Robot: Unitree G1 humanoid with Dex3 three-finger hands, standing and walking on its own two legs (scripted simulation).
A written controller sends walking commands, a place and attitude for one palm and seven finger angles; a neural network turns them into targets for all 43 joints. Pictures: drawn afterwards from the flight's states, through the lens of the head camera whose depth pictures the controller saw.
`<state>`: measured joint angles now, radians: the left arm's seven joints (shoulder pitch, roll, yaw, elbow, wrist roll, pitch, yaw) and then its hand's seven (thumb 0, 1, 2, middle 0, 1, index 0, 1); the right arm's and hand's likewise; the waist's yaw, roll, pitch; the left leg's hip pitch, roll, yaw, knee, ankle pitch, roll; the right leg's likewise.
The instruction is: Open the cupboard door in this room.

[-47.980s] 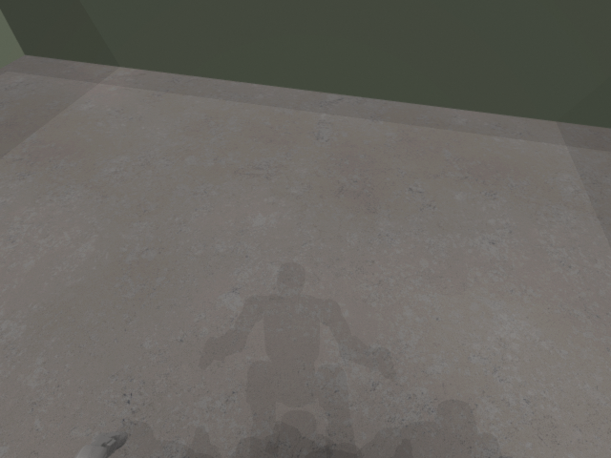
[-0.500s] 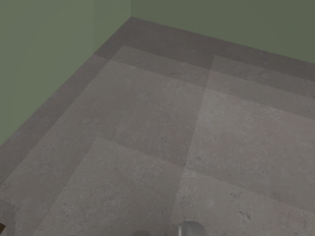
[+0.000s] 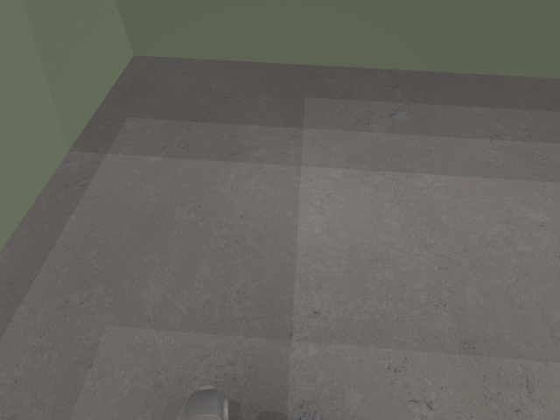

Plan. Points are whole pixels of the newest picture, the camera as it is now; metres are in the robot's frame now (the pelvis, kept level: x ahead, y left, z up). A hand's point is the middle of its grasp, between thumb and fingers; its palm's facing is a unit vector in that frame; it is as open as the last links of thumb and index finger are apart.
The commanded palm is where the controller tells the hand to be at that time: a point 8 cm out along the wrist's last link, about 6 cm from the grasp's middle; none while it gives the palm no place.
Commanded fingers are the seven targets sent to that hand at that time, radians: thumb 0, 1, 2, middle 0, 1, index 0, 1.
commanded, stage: walk to a spot facing it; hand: left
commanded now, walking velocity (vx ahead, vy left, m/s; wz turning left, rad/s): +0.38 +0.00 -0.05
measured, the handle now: out of the picture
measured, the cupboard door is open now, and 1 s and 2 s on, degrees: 41 41 41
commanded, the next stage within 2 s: turn to face it in 0.26 s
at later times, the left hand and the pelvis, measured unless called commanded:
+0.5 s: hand (163, 358) +0.24 +0.22 -0.18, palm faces +0.02 -0.99 -0.16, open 7.4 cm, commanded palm none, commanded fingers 0.00 0.90 0.90 -0.20 -0.30 -0.20 -0.30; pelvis +0.21 +0.04 +0.00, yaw -2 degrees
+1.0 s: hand (166, 315) +0.33 +0.24 -0.20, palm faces +0.29 -0.94 -0.18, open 7.4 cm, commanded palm none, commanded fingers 0.00 0.90 0.90 -0.20 -0.30 -0.20 -0.30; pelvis +0.29 +0.03 -0.02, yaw +16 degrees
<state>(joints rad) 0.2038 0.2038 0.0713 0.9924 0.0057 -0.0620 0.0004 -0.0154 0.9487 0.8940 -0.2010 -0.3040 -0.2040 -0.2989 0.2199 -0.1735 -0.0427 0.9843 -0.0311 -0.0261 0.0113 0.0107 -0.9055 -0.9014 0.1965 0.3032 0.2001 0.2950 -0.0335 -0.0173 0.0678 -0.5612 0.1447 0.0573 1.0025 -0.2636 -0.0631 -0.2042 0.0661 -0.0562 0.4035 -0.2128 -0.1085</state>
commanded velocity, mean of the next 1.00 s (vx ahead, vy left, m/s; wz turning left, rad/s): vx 0.10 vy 0.00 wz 0.34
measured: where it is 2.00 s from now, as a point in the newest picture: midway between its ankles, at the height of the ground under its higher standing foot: (286, 374)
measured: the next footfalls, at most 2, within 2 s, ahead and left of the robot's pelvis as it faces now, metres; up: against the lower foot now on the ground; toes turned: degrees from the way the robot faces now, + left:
left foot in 0.28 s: +0.28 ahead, +0.15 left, +0.00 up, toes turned +4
right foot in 0.62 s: +0.35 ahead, -0.11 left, +0.00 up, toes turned -3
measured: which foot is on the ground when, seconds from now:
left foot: up 0.00-0.26, down 0.28-0.62, up 0.64-0.90, down 0.92-1.00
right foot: down 0.00-0.28, up 0.30-0.60, down 0.62-0.90, up 0.92-1.00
